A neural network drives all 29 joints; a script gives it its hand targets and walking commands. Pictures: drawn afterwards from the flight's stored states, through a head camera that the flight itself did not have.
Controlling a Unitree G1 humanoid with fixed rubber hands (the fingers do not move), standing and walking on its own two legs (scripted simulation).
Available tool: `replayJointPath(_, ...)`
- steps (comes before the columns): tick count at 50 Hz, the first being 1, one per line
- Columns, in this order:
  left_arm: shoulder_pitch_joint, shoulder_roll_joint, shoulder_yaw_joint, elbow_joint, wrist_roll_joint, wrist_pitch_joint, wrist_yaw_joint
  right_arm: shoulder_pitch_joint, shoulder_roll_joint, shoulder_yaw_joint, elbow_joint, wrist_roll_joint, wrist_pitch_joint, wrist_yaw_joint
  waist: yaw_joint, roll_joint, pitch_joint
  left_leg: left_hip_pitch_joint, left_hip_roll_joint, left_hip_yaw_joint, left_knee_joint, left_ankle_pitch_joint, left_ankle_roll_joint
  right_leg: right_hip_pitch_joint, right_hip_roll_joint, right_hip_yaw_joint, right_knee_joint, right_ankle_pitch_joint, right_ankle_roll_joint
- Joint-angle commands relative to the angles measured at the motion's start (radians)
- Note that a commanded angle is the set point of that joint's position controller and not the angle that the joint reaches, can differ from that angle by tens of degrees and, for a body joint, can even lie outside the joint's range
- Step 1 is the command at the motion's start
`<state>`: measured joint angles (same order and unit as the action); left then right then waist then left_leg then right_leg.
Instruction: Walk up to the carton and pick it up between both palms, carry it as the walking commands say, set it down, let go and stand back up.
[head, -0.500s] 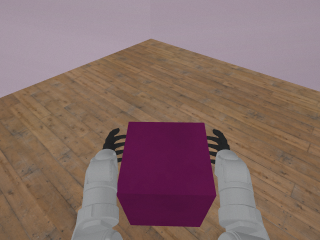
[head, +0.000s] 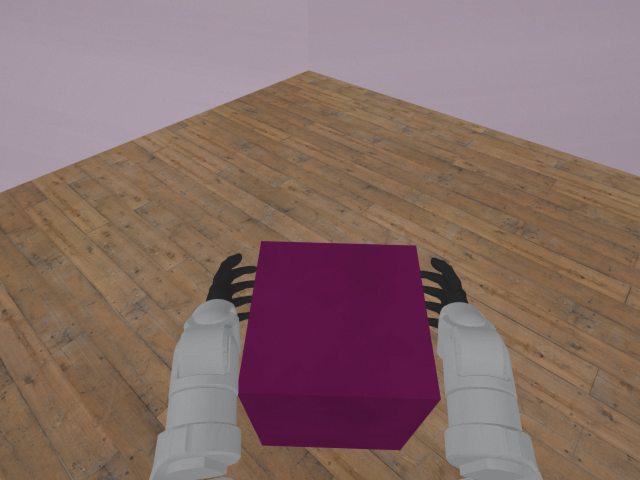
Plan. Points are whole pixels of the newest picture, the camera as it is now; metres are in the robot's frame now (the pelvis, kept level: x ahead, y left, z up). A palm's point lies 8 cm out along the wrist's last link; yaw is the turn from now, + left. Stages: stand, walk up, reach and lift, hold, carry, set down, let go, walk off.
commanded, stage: reach and lift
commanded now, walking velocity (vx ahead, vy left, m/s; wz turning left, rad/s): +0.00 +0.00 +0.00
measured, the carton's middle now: (334, 351) +0.31 +0.00 -0.02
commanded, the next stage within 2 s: hold in 0.46 s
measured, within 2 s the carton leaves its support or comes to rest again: neither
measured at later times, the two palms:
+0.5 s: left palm (222, 336) +0.28 +0.15 +0.05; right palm (453, 335) +0.29 -0.15 +0.05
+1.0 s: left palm (226, 318) +0.30 +0.14 +0.07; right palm (460, 328) +0.29 -0.15 +0.06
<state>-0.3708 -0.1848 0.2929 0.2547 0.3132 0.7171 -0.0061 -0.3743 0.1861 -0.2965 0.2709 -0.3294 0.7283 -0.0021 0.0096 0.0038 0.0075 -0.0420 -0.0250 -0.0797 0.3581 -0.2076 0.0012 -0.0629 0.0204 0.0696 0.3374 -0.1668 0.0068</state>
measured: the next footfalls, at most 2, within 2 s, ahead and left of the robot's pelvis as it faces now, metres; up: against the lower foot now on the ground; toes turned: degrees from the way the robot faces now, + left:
left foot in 1.74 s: +0.06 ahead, +0.04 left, +0.00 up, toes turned +6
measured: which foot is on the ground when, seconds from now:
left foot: down 0.00-1.00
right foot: down 0.00-1.00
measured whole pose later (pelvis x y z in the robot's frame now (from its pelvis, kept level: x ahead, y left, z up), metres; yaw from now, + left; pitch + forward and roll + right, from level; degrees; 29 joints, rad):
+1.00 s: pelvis -0.01 +0.00 +0.00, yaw -1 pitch -8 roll +0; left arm -0.35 -0.18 0.26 0.27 0.31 0.73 0.01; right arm -0.35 0.18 -0.28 0.28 -0.31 0.74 -0.01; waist 0.00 0.01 0.01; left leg -0.02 -0.03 -0.07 0.39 -0.22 0.00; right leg -0.04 0.02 0.08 0.37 -0.18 0.01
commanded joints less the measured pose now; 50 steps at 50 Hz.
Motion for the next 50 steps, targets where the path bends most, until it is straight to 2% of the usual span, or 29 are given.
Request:
replayJointPath(1, -0.373, -0.888, -0.48, 0.139, -0.206, 0.018, -0.231, -0.366, 0.854, 0.471, 0.101, 0.209, 0.001, 0.233, -0.041, 0.026, -0.136, -0.028, -0.049, 0.002, -0.073, 0.184, -0.01, 0.092, 0.055, -0.002, -0.037, 0.154, -0.006)
replayJointPath(2, -0.397, -0.853, -0.477, 0.092, -0.188, 0.012, -0.229, -0.39, 0.841, 0.465, 0.067, 0.213, -0.014, 0.236, -0.023, 0.073, -0.174, -0.027, -0.052, 0.004, -0.062, 0.245, -0.019, 0.11, 0.053, 0.007, -0.024, 0.234, -0.012)
replayJointPath(3, -0.364, -0.862, -0.467, 0.12, -0.206, 0.002, -0.235, -0.397, 0.863, 0.505, 0.078, 0.217, -0.002, 0.24, -0.016, -0.066, -0.135, -0.007, -0.047, 0.001, -0.068, 0.217, 0.0, 0.075, 0.058, -0.004, -0.046, 0.2, 0.009)
replayJointPath(4, -0.372, -0.886, -0.499, 0.095, -0.234, -0.002, -0.247, -0.465, 0.899, 0.559, -0.013, 0.264, -0.022, 0.231, -0.003, -0.001, -0.174, -0.027, -0.057, 0.016, -0.056, 0.158, 0.001, 0.121, 0.052, 0.007, -0.029, 0.151, 0.007)
replayJointPath(7, -0.388, -0.893, -0.472, 0.108, -0.228, -0.007, -0.253, -0.502, 0.914, 0.579, -0.031, 0.272, -0.017, 0.236, 0.019, -0.034, -0.175, -0.065, -0.067, 0.021, -0.057, 0.18, 0.007, 0.135, 0.058, 0.0, -0.027, 0.188, 0.013)
replayJointPath(8, -0.426, -0.873, -0.48, 0.092, -0.244, -0.019, -0.252, -0.485, 0.906, 0.594, -0.004, 0.278, -0.014, 0.235, 0.015, -0.102, -0.21, -0.042, -0.051, 0.009, -0.056, 0.202, 0.004, 0.124, 0.069, -0.01, -0.024, 0.192, 0.019)
replayJointPath(9, -0.397, -0.914, -0.534, 0.041, -0.256, -0.021, -0.255, -0.491, 0.948, 0.621, -0.072, 0.312, -0.029, 0.231, 0.013, -0.017, -0.304, 0.019, -0.065, 0.02, -0.026, 0.217, 0.0, 0.143, 0.057, 0.011, -0.011, 0.215, 0.012)
replayJointPath(10, -0.425, -0.874, -0.535, 0.028, -0.26, -0.024, -0.253, -0.473, 0.963, 0.622, -0.028, 0.295, -0.015, 0.232, 0.013, -0.091, -0.303, 0.015, -0.059, 0.006, -0.038, 0.202, 0.009, 0.156, 0.063, 0.001, -0.011, 0.202, 0.024)
replayJointPath(11, -0.41, -0.863, -0.525, 0.038, -0.243, -0.024, -0.248, -0.445, 0.948, 0.608, -0.018, 0.306, -0.019, 0.233, 0.022, 0.031, -0.261, -0.057, -0.065, 0.018, -0.041, 0.213, 0.004, 0.17, 0.049, 0.012, -0.001, 0.255, 0.013)
replayJointPath(15, -0.439, -0.817, -0.502, 0.065, -0.242, -0.018, -0.257, -0.437, 0.927, 0.565, 0.06, 0.271, -0.003, 0.231, 0.008, -0.06, -0.182, -0.067, -0.055, 0.014, -0.053, 0.086, 0.011, 0.127, 0.056, 0.005, -0.025, 0.095, 0.025)
replayJointPath(18, -0.468, -0.811, -0.474, 0.107, -0.207, -0.004, -0.266, -0.402, 0.921, 0.489, 0.131, 0.229, -0.004, 0.225, -0.013, -0.005, -0.118, -0.076, -0.068, 0.032, -0.047, -0.031, 0.007, 0.068, 0.041, 0.03, -0.044, -0.047, 0.018)
replayJointPath(21, -0.488, -0.867, -0.549, 0.079, -0.247, -0.014, -0.272, -0.426, 0.947, 0.536, 0.091, 0.263, -0.028, 0.234, -0.009, 0.05, -0.23, -0.073, -0.065, 0.031, -0.044, 0.087, 0.005, 0.131, 0.044, 0.024, -0.02, 0.108, 0.004)
replayJointPath(22, -0.494, -0.859, -0.546, 0.073, -0.257, -0.014, -0.277, -0.437, 0.941, 0.552, 0.068, 0.274, -0.022, 0.228, -0.016, -0.02, -0.207, -0.054, -0.063, 0.034, -0.034, 0.103, 0.005, 0.115, 0.052, 0.016, -0.026, 0.107, 0.019)
replayJointPath(23, -0.496, -0.875, -0.555, 0.039, -0.261, -0.025, -0.277, -0.507, 0.961, 0.564, 0.024, 0.296, -0.042, 0.229, -0.002, 0.043, -0.254, -0.044, -0.06, 0.026, -0.019, 0.126, 0.004, 0.108, 0.037, 0.028, -0.003, 0.124, 0.011)
replayJointPath(24, -0.52, -0.912, -0.58, 0.016, -0.285, -0.033, -0.275, -0.546, 0.979, 0.607, -0.017, 0.307, -0.042, 0.231, -0.013, -0.018, -0.308, -0.017, -0.061, 0.015, -0.013, 0.139, 0.004, 0.12, 0.046, 0.017, -0.006, 0.13, 0.012)
replayJointPath(25, -0.529, -0.926, -0.615, -0.006, -0.301, -0.033, -0.269, -0.466, 0.943, 0.608, -0.012, 0.319, -0.044, 0.233, -0.022, 0.071, -0.341, -0.025, -0.058, 0.009, -0.015, 0.202, -0.008, 0.158, 0.052, 0.01, 0.015, 0.224, 0.002)
replayJointPath(26, -0.555, -0.91, -0.64, -0.035, -0.313, -0.043, -0.269, -0.516, 0.973, 0.627, -0.041, 0.324, -0.053, 0.228, -0.023, 0.021, -0.353, -0.068, -0.061, 0.01, -0.003, 0.135, 0.003, 0.173, 0.049, 0.018, 0.022, 0.157, 0.013)
replayJointPath(27, -0.481, -0.89, -0.528, 0.069, -0.264, -0.034, -0.262, -0.527, 0.947, 0.603, -0.004, 0.297, -0.032, 0.226, 0.006, -0.026, -0.254, -0.086, -0.055, 0.002, -0.013, 0.11, 0.01, 0.117, 0.044, 0.017, 0.007, 0.111, 0.014)
replayJointPath(28, -0.482, -0.918, -0.558, 0.087, -0.267, -0.028, -0.263, -0.491, 0.929, 0.593, -0.007, 0.294, -0.038, 0.227, -0.01, 0.031, -0.251, -0.131, -0.054, 0.001, -0.029, 0.055, 0.003, 0.136, 0.061, -0.009, 0.022, 0.079, -0.002)
replayJointPath(34, -0.387, -0.874, -0.474, 0.178, -0.206, 0.008, -0.251, -0.434, 0.871, 0.51, 0.095, 0.238, -0.001, 0.249, -0.018, -0.022, -0.102, -0.086, -0.044, 0.003, -0.083, 0.013, 0.003, 0.085, 0.067, -0.024, -0.029, 0.006, -0.003)
replayJointPath(37, -0.383, -0.92, -0.47, 0.141, -0.205, 0.007, -0.237, -0.477, 0.886, 0.525, 0.04, 0.275, -0.012, 0.264, -0.002, 0.041, -0.088, -0.122, -0.04, -0.001, -0.098, -0.03, 0.007, 0.117, 0.074, -0.023, -0.002, -0.011, -0.002)
replayJointPath(38, -0.426, -0.969, -0.497, 0.151, -0.228, 0.004, -0.236, -0.519, 0.906, 0.528, 0.044, 0.283, -0.019, 0.265, -0.026, -0.005, -0.127, -0.072, -0.032, -0.015, -0.089, 0.001, 0.005, 0.078, 0.074, -0.02, -0.002, -0.011, -0.008)
replayJointPath(39, -0.453, -0.949, -0.491, 0.108, -0.233, -0.004, -0.235, -0.501, 0.892, 0.535, 0.036, 0.295, -0.016, 0.274, -0.016, 0.057, -0.062, -0.139, -0.027, -0.02, -0.108, -0.059, 0.008, 0.092, 0.076, -0.034, 0.015, -0.034, -0.001)
replayJointPath(40, -0.484, -0.986, -0.523, 0.108, -0.259, -0.005, -0.242, -0.517, 0.886, 0.519, 0.05, 0.28, -0.022, 0.274, -0.038, 0.015, -0.113, -0.094, -0.017, -0.027, -0.105, -0.075, 0.003, 0.074, 0.077, -0.032, 0.026, -0.025, -0.007)
replayJointPath(41, -0.482, -0.988, -0.52, 0.116, -0.259, -0.013, -0.236, -0.584, 0.919, 0.566, -0.005, 0.306, -0.025, 0.277, 0.001, -0.013, -0.149, -0.082, -0.034, -0.009, -0.082, -0.04, 0.006, 0.098, 0.079, -0.037, 0.021, -0.025, 0.001)
replayJointPath(42, -0.454, -1.009, -0.559, 0.091, -0.268, -0.01, -0.239, -0.562, 0.89, 0.578, -0.04, 0.322, -0.041, 0.271, -0.023, 0.078, -0.195, -0.059, -0.036, -0.009, -0.066, 0.053, -0.008, 0.112, 0.07, -0.019, 0.024, 0.052, -0.01)
replayJointPath(43, -0.464, -0.996, -0.564, 0.058, -0.272, -0.015, -0.235, -0.557, 0.934, 0.593, -0.029, 0.324, -0.029, 0.274, -0.003, 0.019, -0.241, -0.019, -0.033, -0.011, -0.051, 0.079, -0.003, 0.123, 0.069, -0.019, 0.027, 0.056, -0.004)
replayJointPath(45, -0.445, -0.985, -0.598, 0.023, -0.266, -0.001, -0.233, -0.426, 0.899, 0.557, 0.028, 0.293, -0.014, 0.267, -0.033, 0.094, -0.279, 0.043, -0.03, -0.007, -0.037, 0.214, -0.021, 0.102, 0.071, -0.009, 0.014, 0.107, -0.021)
replayJointPath(50, -0.298, -0.918, -0.504, 0.093, -0.223, 0.028, -0.218, -0.371, 0.875, 0.573, 0.025, 0.278, 0.023, 0.258, -0.012, 0.006, -0.134, 0.004, -0.034, 0.003, -0.081, 0.205, -0.002, 0.117, 0.068, -0.008, -0.025, 0.149, -0.004)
